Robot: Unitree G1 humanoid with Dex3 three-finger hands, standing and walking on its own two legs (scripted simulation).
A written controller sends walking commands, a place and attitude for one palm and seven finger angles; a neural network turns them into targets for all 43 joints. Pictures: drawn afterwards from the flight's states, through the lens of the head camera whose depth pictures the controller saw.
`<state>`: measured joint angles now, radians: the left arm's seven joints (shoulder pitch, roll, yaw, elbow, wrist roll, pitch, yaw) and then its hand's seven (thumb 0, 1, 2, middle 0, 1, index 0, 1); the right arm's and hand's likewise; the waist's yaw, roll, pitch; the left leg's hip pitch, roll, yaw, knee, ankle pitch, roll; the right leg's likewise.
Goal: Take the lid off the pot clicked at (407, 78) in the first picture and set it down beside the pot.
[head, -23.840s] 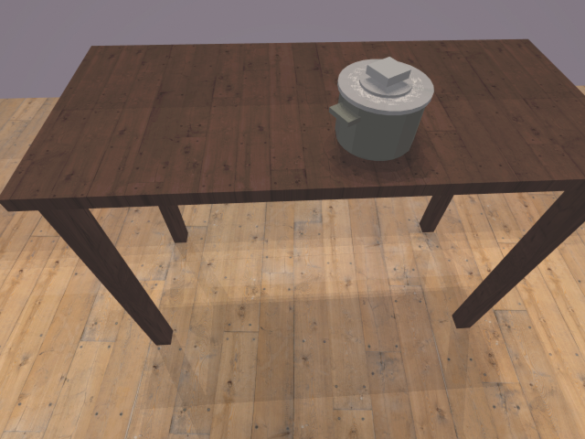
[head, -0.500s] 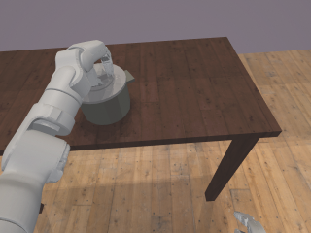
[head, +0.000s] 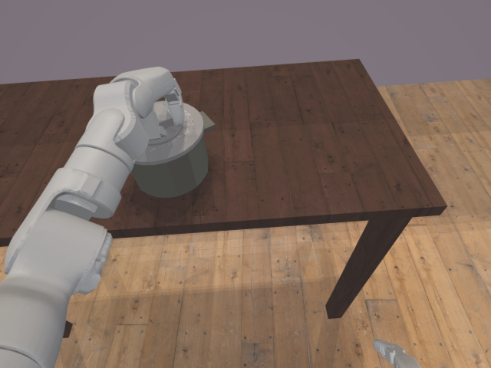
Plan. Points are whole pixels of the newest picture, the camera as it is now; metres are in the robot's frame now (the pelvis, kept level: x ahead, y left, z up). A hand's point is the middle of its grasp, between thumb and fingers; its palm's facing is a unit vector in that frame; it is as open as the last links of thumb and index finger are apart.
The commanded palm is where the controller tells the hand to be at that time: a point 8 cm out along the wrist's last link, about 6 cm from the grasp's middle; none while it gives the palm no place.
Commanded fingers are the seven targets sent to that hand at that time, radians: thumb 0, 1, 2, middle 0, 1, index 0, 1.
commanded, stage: lift the lid straight up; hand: left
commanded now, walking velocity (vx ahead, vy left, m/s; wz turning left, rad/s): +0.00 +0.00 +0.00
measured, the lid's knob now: (154, 119) +0.49 +0.15 +0.16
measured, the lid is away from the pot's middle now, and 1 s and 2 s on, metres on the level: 0.00 0.00 0.01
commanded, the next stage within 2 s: move the lid sideways beside the pot in 1.88 s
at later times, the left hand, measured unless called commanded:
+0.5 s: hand (154, 103) +0.45 +0.13 +0.22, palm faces -0.27 -0.09 -0.96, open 6.1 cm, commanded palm +0.44 +0.15 +0.29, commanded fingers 0.00 0.57 1.09 -0.69 -0.99 -1.02 -1.11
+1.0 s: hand (140, 74) +0.46 +0.14 +0.26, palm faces -0.22 -0.10 -0.97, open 6.0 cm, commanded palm +0.44 +0.15 +0.33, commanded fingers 0.00 0.57 1.09 -0.69 -0.99 -1.02 -1.11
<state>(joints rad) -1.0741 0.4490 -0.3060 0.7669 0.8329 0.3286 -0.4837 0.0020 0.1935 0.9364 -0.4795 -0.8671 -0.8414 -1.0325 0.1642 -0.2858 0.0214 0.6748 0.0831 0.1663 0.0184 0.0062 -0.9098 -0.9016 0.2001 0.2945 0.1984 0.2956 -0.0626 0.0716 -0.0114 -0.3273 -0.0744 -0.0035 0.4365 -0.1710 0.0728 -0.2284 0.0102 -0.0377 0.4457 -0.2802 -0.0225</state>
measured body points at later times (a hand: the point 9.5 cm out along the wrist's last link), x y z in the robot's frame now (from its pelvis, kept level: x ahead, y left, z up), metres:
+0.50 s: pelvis -0.01 -0.01 +0.00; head +0.01 -0.04 +0.45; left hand +0.46 +0.13 +0.27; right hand +0.15 -0.25 -0.12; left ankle +0.03 +0.07 -0.74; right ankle -0.03 -0.11 -0.74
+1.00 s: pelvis -0.01 -0.01 +0.00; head +0.01 -0.04 +0.45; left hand +0.46 +0.14 +0.31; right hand +0.12 -0.27 -0.13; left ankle +0.03 +0.07 -0.74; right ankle -0.03 -0.11 -0.74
